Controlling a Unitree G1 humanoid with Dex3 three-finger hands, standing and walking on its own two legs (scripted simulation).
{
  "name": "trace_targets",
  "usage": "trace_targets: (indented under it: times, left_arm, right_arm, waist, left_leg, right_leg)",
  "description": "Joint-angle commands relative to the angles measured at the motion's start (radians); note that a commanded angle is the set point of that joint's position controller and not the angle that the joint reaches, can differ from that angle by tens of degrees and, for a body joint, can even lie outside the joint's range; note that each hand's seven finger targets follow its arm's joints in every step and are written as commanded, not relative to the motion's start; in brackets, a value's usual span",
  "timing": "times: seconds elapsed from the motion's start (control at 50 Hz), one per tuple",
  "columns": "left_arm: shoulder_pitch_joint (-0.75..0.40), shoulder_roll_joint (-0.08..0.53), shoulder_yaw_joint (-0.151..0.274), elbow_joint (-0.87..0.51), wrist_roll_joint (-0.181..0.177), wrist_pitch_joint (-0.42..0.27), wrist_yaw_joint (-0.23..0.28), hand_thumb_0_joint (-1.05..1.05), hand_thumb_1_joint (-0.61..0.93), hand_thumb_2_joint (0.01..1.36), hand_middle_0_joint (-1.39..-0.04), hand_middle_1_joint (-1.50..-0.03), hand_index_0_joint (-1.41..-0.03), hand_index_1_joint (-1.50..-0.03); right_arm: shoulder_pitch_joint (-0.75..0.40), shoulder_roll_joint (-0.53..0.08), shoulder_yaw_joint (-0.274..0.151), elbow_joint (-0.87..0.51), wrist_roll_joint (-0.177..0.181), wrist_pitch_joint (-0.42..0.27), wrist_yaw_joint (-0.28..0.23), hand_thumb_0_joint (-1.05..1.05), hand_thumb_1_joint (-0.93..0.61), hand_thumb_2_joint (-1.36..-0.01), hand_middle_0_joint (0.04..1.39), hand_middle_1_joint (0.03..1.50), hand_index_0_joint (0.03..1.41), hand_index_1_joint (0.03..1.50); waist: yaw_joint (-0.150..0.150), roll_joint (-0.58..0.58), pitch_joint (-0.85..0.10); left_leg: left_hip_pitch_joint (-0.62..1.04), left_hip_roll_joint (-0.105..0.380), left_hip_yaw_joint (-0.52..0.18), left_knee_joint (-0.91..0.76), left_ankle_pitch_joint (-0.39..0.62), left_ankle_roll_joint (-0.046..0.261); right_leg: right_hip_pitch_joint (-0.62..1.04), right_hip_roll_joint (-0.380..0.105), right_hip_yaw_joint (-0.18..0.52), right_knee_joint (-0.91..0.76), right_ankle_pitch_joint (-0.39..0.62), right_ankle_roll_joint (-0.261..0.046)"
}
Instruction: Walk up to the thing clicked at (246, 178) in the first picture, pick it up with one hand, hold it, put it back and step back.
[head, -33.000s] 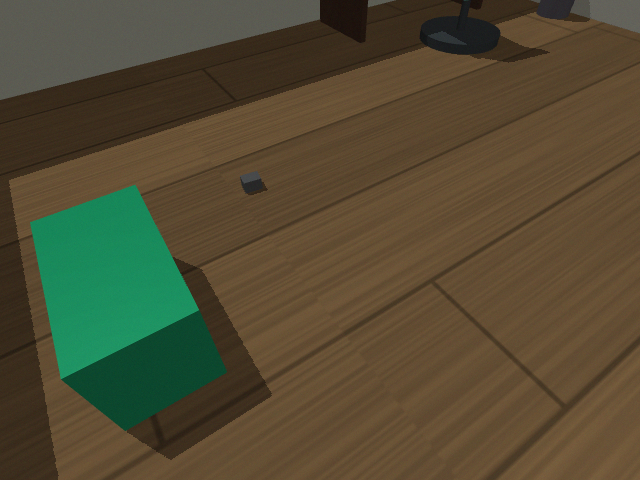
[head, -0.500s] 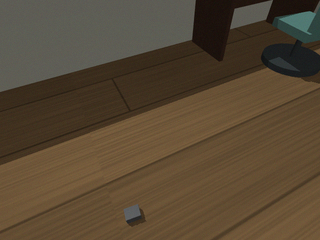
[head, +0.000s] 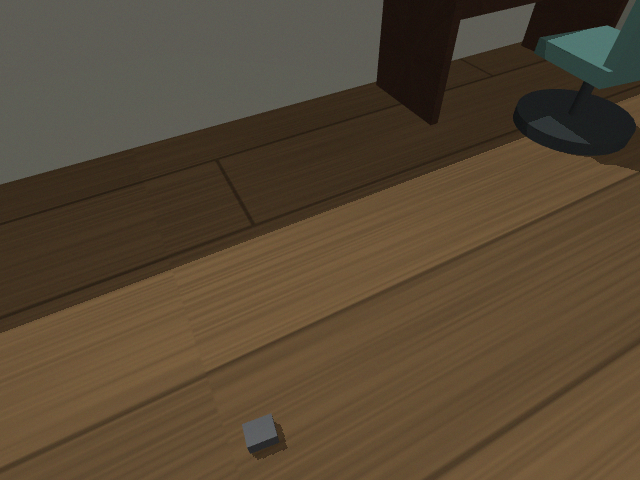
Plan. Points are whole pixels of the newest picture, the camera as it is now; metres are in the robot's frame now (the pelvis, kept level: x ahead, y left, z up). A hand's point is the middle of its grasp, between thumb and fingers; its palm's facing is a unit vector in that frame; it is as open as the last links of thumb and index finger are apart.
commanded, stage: stand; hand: left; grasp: from above
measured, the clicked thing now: (260, 433) +0.41 +0.22 -0.75
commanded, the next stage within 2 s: step back in 0.88 s
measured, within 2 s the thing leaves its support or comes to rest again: neither
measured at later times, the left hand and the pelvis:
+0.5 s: hand out of the picture +0.07 +0.25 -0.16, palm faces +0.00 -0.94 -0.33, open 7.4 cm; pelvis +0.00 +0.00 +0.00, yaw +0 degrees
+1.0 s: hand out of the picture +0.08 +0.26 -0.16, palm faces +0.00 -0.94 -0.35, open 7.4 cm; pelvis -0.01 +0.00 -0.01, yaw +0 degrees
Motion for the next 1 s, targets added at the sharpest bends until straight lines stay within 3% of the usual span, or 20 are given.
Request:
trace_targets:
  times: [0.0, 0.14, 0.26, 0.48, 0.6, 0.84, 0.86, 0.88, 0.94, 0.98]
  left_arm:
    - [-0.037, 0.197, 0.036, -0.059, 0.005, -0.021, 0.013, 0.000, 0.900, 0.900, -0.200, -0.300, -0.200, -0.301]
    - [-0.036, 0.207, 0.035, -0.059, 0.002, -0.020, 0.007, 0.000, 0.900, 0.900, -0.200, -0.300, -0.200, -0.301]
    - [-0.046, 0.217, 0.032, -0.069, 0.002, -0.027, 0.007, 0.000, 0.900, 0.900, -0.200, -0.300, -0.200, -0.301]
    - [-0.031, 0.222, 0.028, -0.062, 0.000, -0.023, 0.003, 0.000, 0.900, 0.900, -0.200, -0.300, -0.200, -0.300]
    - [-0.036, 0.225, 0.027, -0.074, 0.000, -0.027, 0.004, 0.000, 0.900, 0.900, -0.200, -0.300, -0.200, -0.300]
    - [-0.035, 0.234, 0.024, -0.076, -0.004, -0.030, 0.003, 0.000, 0.900, 0.900, -0.200, -0.300, -0.200, -0.300]
    - [-0.049, 0.313, 0.059, -0.098, -0.019, -0.019, 0.008, 0.000, 0.900, 0.900, -0.200, -0.300, -0.200, -0.300]
    - [-0.030, 0.305, 0.061, -0.110, -0.024, -0.014, 0.012, 0.000, 0.900, 0.900, -0.200, -0.300, -0.200, -0.300]
    - [-0.028, 0.288, 0.061, -0.147, -0.021, -0.008, 0.013, 0.000, 0.900, 0.900, -0.200, -0.300, -0.200, -0.300]
    - [-0.032, 0.275, 0.058, -0.173, -0.018, 0.000, 0.011, 0.000, 0.900, 0.900, -0.200, -0.300, -0.200, -0.300]
  right_arm:
    - [-0.039, -0.200, -0.040, -0.056, 0.000, -0.015, -0.016, 0.000, -0.900, -0.900, 0.200, 0.300, 0.200, 0.300]
    - [-0.045, -0.211, -0.042, -0.052, 0.001, -0.016, -0.012, 0.000, -0.900, -0.900, 0.200, 0.300, 0.200, 0.300]
    - [-0.046, -0.215, -0.042, -0.055, 0.002, -0.019, -0.010, 0.000, -0.900, -0.900, 0.200, 0.300, 0.200, 0.300]
    - [-0.050, -0.221, -0.039, -0.051, 0.002, -0.017, -0.008, 0.000, -0.900, -0.900, 0.200, 0.300, 0.200, 0.300]
    - [-0.057, -0.234, -0.042, -0.057, 0.002, -0.020, -0.007, 0.000, -0.900, -0.900, 0.200, 0.300, 0.200, 0.300]
    - [-0.048, -0.229, -0.038, -0.057, 0.005, -0.018, -0.004, 0.000, -0.900, -0.900, 0.200, 0.300, 0.200, 0.300]
    - [-0.079, -0.290, -0.062, -0.077, 0.012, 0.002, 0.000, 0.000, -0.900, -0.900, 0.200, 0.300, 0.200, 0.300]
    - [-0.070, -0.279, -0.061, -0.091, 0.021, 0.009, 0.000, 0.000, -0.900, -0.900, 0.200, 0.300, 0.200, 0.300]
    - [-0.044, -0.276, -0.071, -0.114, 0.025, 0.018, 0.002, 0.000, -0.900, -0.900, 0.200, 0.300, 0.200, 0.300]
    - [-0.049, -0.297, -0.084, -0.135, 0.024, 0.026, 0.004, 0.000, -0.900, -0.900, 0.200, 0.300, 0.200, 0.300]
  waist:
    - [-0.004, 0.010, -0.045]
    - [-0.004, 0.012, -0.037]
    - [-0.007, 0.001, -0.091]
    - [-0.001, 0.001, -0.050]
    - [-0.003, 0.010, -0.088]
    - [-0.006, 0.008, -0.073]
    - [-0.010, -0.016, 0.026]
    - [-0.009, -0.011, 0.005]
    - [-0.021, 0.002, -0.089]
    - [-0.024, 0.040, -0.131]
  left_leg:
    - [0.015, 0.106, -0.083, -0.066, 0.093, 0.025]
    - [-0.005, 0.108, -0.091, -0.084, 0.016, 0.027]
    - [0.037, 0.113, -0.084, -0.057, 0.144, 0.029]
    - [0.013, 0.111, -0.090, -0.079, 0.080, 0.028]
    - [0.051, 0.116, -0.084, -0.054, 0.141, 0.030]
    - [0.037, 0.114, -0.085, -0.063, 0.128, 0.024]
    - [-0.046, 0.102, -0.101, 0.028, 0.269, 0.044]
    - [-0.039, 0.106, -0.090, 0.054, 0.301, 0.052]
    - [-0.030, 0.117, -0.094, 0.092, 0.330, 0.080]
    - [-0.042, 0.131, -0.110, 0.096, 0.273, 0.105]
  right_leg:
    - [-0.043, -0.095, 0.065, -0.059, 0.115, -0.032]
    - [-0.051, -0.095, 0.070, -0.061, 0.071, -0.035]
    - [-0.027, -0.103, 0.068, -0.049, 0.157, -0.034]
    - [-0.048, -0.100, 0.067, -0.055, 0.097, -0.036]
    - [-0.040, -0.108, 0.072, -0.050, 0.158, -0.040]
    - [-0.039, -0.107, 0.072, -0.056, 0.148, -0.039]
    - [-0.123, -0.089, 0.081, 0.029, 0.313, -0.048]
    - [-0.130, -0.086, 0.068, 0.055, 0.330, -0.055]
    - [-0.103, -0.073, 0.060, 0.125, 0.308, -0.076]
    - [-0.115, -0.058, 0.055, 0.180, 0.234, -0.084]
